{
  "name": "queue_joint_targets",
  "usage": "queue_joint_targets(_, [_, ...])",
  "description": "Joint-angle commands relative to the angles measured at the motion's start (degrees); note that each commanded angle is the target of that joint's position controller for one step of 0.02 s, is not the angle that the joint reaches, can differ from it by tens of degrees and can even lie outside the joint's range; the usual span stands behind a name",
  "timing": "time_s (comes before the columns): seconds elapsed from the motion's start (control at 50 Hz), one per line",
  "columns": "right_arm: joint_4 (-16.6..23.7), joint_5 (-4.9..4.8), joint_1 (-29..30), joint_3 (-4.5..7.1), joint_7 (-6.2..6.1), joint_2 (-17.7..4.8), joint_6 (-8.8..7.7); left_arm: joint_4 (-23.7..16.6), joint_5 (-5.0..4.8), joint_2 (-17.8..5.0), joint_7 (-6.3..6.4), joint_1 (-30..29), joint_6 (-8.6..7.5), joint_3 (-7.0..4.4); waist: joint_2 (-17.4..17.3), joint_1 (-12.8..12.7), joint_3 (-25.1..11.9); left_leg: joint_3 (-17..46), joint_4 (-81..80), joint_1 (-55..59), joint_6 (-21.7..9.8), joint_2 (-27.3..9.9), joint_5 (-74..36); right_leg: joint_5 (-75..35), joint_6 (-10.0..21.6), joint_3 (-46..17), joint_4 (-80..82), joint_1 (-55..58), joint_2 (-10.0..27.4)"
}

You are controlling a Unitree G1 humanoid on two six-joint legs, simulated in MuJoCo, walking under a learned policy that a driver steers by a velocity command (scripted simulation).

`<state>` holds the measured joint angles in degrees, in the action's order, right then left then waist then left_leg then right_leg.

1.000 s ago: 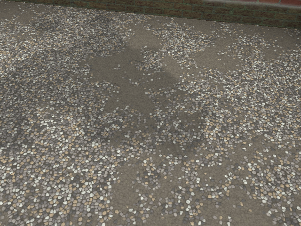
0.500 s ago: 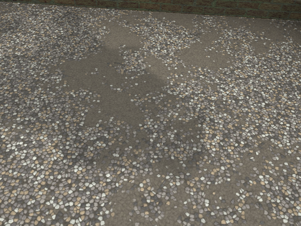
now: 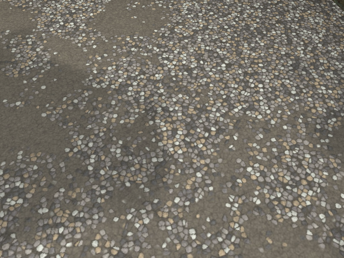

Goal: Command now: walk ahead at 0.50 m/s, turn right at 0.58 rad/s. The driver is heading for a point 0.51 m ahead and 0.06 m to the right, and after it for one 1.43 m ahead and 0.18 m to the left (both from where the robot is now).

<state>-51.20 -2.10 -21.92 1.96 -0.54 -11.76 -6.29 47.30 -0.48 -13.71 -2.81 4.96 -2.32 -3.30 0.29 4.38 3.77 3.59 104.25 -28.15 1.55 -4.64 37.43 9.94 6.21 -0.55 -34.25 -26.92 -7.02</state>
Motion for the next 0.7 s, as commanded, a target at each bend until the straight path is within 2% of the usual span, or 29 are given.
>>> queue_joint_targets(0.02, [7.96,1.04,1.45,2.38,-1.55,-7.95,-0.22,-5.8,0.74,-8.88,1.56,3.21,-0.89,-1.9,-8.02,-1.61,-11.65,3.86,-18.14,-24.06,1.03,-2.72,-17.63,-11.55,17.41,-36.38,13.78,21.98,26.14])
queue_joint_targets(0.04, [7.89,2.91,1.06,2.58,-1.97,-6.27,0.9,-6.08,0.68,-7.57,1.81,-0.12,-1.11,-1.54,-7.03,0.69,-8.1,3.91,-26.63,-16.87,3.33,-4.12,-16.72,-16.63,16.12,-30.97,14.01,10.7,22.42])
queue_joint_targets(0.06, [8.61,3.54,1.23,2.7,-2.03,-5.72,1.19,-6.5,0.55,-6.92,2.25,-0.91,-1.28,-1.32,-4.3,1.43,-7.33,2.89,-34.29,-11.02,4.46,-4.5,-17.32,-19.16,14.85,-26.66,14.42,3.9,19.53])
queue_joint_targets(0.08, [10.15,3.36,3.8,2.69,-2.11,-5.68,0.9,-6.94,0.32,-6.88,3.02,-1.16,-1.42,-1.36,-1.48,0.98,-6.86,1.57,-44.02,-5.53,5.1,-3.89,-20.71,-21.8,13.19,-21.23,14.19,-1.1,15.9])
queue_joint_targets(0.12, [11.68,3.38,8.89,2.19,-1.54,-4.28,0.37,-5.79,-0.54,-7.98,4.4,2.57,-0.92,-2.0,3.74,-1.84,-9.9,-1.1,-56.57,3.97,4.61,0.07,-33.76,-19.56,10.02,-14.81,12.76,-2.7,10.12])
queue_joint_targets(0.16, [13.24,2.18,12.74,2.13,-0.83,-4.0,0.6,-5.02,-0.87,-7.97,4.65,6.92,-0.31,-2.14,4.89,-3.92,-10.36,-1.71,-62.28,5.9,4.16,3.19,-36.98,-11.71,9.14,-16.73,11.76,0.42,10.3])
queue_joint_targets(0.2, [15.57,1.21,15.8,2.55,-0.33,-5.27,0.6,-5.08,-1.3,-7.0,4.37,9.28,-0.07,-1.99,5.31,-4.61,-8.5,-1.05,-66.82,6.44,2.6,4.25,-32.71,-2.51,8.12,-21.31,10.42,2.95,11.42])
queue_joint_targets(0.24, [15.38,1.49,13.11,3.6,0.07,-7.41,-0.05,-5.24,-1.52,-5.7,4.11,10.77,-0.15,-1.66,6.04,-2.76,-7.84,-1.39,-71.3,12.06,-0.03,4.92,-30.26,6.1,5.57,-23.69,6.57,4.58,10.36])
queue_joint_targets(0.26, [14.56,1.79,7.83,4.28,0.01,-8.73,-0.54,-5.62,-1.42,-4.05,4.01,10.12,-0.45,-1.24,5.91,0.17,-8.31,0.2,-72.12,19.12,-2.1,2.86,-28.46,7.37,3.55,-22.57,0.39,1.56,8.43])
queue_joint_targets(0.28, [13.4,2.41,-1.53,5.41,-0.43,-12.59,-0.85,-6.63,-0.85,0.2,3.65,9.2,-1.18,0.05,-1.72,3.97,-12.98,10.75,-74.52,31.93,-6.27,-7.59,-26.31,12.82,0.17,-15.41,-18.04,-6.75,3.1])
queue_joint_targets(0.3, [12.26,4.23,-7.48,6.7,0.25,-18.17,-1.02,-9.36,-2.63,0.59,3.43,14.4,-2.32,0.17,-22.51,1.16,-18.06,43.17,-85.65,41.8,-15.85,-21.03,-12.09,26.27,-1.83,-10.55,-35.12,-21.11,-1.65])
queue_joint_targets(0.32, [13.37,3.02,-4.4,5.75,0.23,-13.6,-1.2,-7.79,-2.57,-4.97,3.34,14.4,-2.34,-1.04,-16.04,0.81,-13.24,46.46,-87.28,39.7,-15.7,-21.78,-2.5,23.32,-2.54,-12.01,-42.83,-27.53,3.06])
queue_joint_targets(0.34, [14.05,2.26,-1.35,4.97,0.0,-10.45,-0.98,-8.38,-1.94,-6.95,3.19,9.54,-1.75,-1.7,-10.54,1.5,-6.91,35.99,-86.52,34.09,-13.43,-19.1,-5.02,17.42,-2.59,-10.94,-44.56,-28.93,5.08])
queue_joint_targets(0.36, [14.82,2.68,3.11,4.38,-0.02,-9.02,-0.47,-8.69,-1.22,-6.46,3.35,6.75,-1.02,-1.9,-5.93,0.15,-3.45,26.13,-86.2,26.96,-11.9,-15.75,-17.4,13.11,-3.05,-9.24,-42.6,-25.8,6.71])
queue_joint_targets(0.4, [15.44,2.89,8.71,3.6,0.23,-7.01,-0.03,-9.05,-0.94,-6.1,3.27,7.25,0.11,-2.75,-5.99,-3.8,-3.04,13.11,-86.18,18.53,-10.19,-11.83,-41.75,10.93,-4.47,-8.01,-37.67,-18.09,8.88])
queue_joint_targets(0.44, [14.93,3.02,9.93,4.05,0.4,-7.65,-0.47,-9.55,-0.48,-4.5,3.36,7.73,1.35,-2.7,-6.79,-5.09,-4.56,5.84,-86.92,16.99,-10.92,-10.66,-56.2,8.49,-6.26,-5.3,-34.18,-14.94,8.53])
queue_joint_targets(0.5, [13.08,2.72,9.59,5.1,-0.64,-10.06,0.26,-10.52,0.0,-2.88,3.39,4.88,2.29,-2.2,-6.79,-4.84,-6.72,-0.63,-87.32,20.08,-11.24,-11.12,-62.32,1.76,-7.8,-3.59,-24.15,-14.74,8.88])
queue_joint_targets(0.58, [11.91,1.47,10.74,5.52,-1.98,-11.66,1.88,-11.91,-0.14,-2.72,1.5,-0.75,2.17,-1.85,-7.99,-3.12,-8.03,-8.42,-86.87,20.71,-9.5,-9.82,-56.14,-8.77,-7.62,0.11,-10.11,-7.13,8.69])
queue_joint_targets(0.64, [10.24,0.48,8.12,5.49,-1.45,-12.07,2.23,-13.22,0.13,-2.61,0.51,-3.36,1.65,-1.8,-7.87,-2.19,-8.43,-6.72,-84.07,21.95,-10.19,-10.73,-56.58,-5.21,-5.94,0.54,-3.0,-1.86,7.06])
queue_joint_targets(0.68, [9.79,-0.48,9.07,5.38,-0.88,-12.37,2.12,-12.27,0.48,-3.15,0.41,-0.9,0.76,-2.15,-7.69,-4.22,-8.93,-5.19,-79.57,23.28,-9.52,-10.15,-58.11,-6.02,-3.62,1.75,5.36,3.45,5.64])
queue_joint_targets(0.7, [9.18,-0.63,8.58,4.99,-0.59,-11.62,1.94,-10.5,0.95,-4.1,0.73,2.82,0.14,-2.68,-6.3,-6.0,-10.39,-5.63,-74.73,22.63,-8.17,-7.82,-59.17,-12.48,-2.16,3.12,11.96,10.84,3.98])
